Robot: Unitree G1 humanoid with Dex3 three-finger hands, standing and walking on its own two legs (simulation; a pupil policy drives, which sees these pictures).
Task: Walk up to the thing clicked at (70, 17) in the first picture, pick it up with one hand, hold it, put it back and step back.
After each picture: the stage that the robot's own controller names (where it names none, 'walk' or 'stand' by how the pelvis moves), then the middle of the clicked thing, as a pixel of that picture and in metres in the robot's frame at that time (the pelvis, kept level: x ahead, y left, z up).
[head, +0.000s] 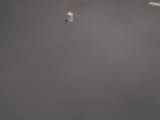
stand; (70, 17) +1.96 +0.16 -0.72
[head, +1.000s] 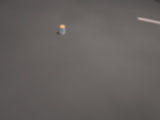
walk; (62, 30) +1.83 +0.17 -0.71
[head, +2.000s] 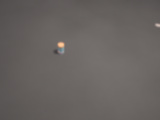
walk; (61, 48) +1.21 +0.15 -0.71
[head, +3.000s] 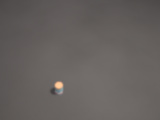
walk; (59, 88) +0.75 +0.15 -0.72
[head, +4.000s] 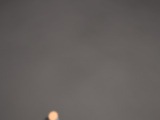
walk; (53, 118) +0.50 +0.18 -0.71
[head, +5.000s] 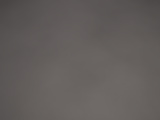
stand; out of the picture +0.38 +0.16 -0.70
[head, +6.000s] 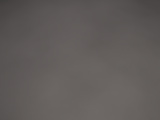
stand; out of the picture +0.34 +0.16 -0.72
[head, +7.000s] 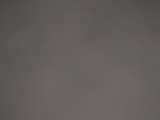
stand; out of the picture +0.30 +0.15 -0.71
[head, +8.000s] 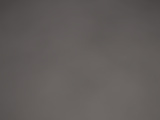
stand; out of the picture +0.33 +0.15 -0.72
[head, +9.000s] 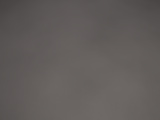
stand; out of the picture +0.33 +0.15 -0.72
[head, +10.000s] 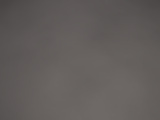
stand; out of the picture +0.33 +0.15 -0.72
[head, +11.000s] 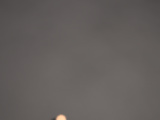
rise first; out of the picture +0.38 +0.10 -0.70
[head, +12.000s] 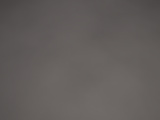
stand; out of the picture +0.42 +0.19 -0.71
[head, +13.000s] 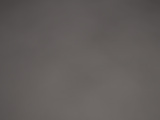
stand; out of the picture +0.41 +0.19 -0.72
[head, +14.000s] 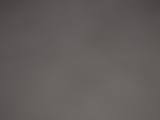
stand; out of the picture +0.41 +0.19 -0.72
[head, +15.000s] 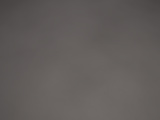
go down; out of the picture +0.40 +0.18 -0.72
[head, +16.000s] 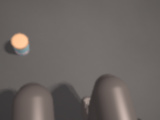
go down; (21, 45) +0.52 +0.17 -0.33
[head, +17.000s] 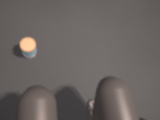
approach; (28, 48) +0.52 +0.16 -0.33
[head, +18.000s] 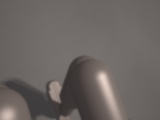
close in; out of the picture +0.51 +0.21 -0.25
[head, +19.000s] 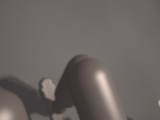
close; out of the picture +0.50 +0.22 -0.25
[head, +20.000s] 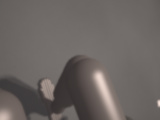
lift; out of the picture +0.49 +0.21 -0.26
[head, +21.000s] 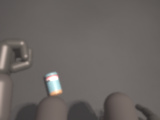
lift; (53, 84) +0.42 +0.12 -0.43
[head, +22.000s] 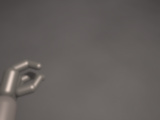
go down; out of the picture +0.35 +0.17 -0.70
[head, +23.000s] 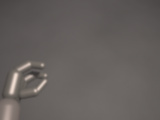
hold; out of the picture +0.32 +0.20 -0.70
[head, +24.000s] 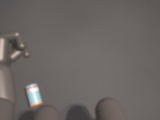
crouch; (33, 95) +0.37 +0.21 -0.50
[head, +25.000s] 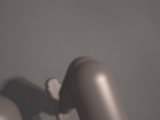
lower; out of the picture +0.38 +0.27 -0.29
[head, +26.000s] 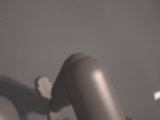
lower; out of the picture +0.35 +0.30 -0.28
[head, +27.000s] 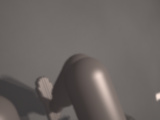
lower; out of the picture +0.34 +0.32 -0.28
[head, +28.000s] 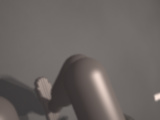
lower; out of the picture +0.33 +0.33 -0.29
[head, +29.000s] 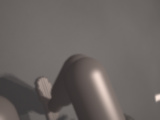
loosen; out of the picture +0.33 +0.34 -0.30
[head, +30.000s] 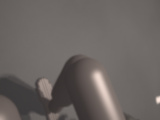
withdraw; out of the picture +0.32 +0.35 -0.30
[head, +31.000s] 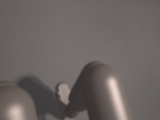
stand; out of the picture +0.33 +0.34 -0.30
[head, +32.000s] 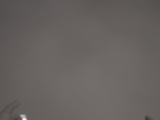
stand; out of the picture +0.32 +0.33 -0.61
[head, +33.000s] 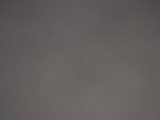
stand; out of the picture +0.28 +0.32 -0.68
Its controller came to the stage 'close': yes
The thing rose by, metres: 0.01
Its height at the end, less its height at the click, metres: -0.02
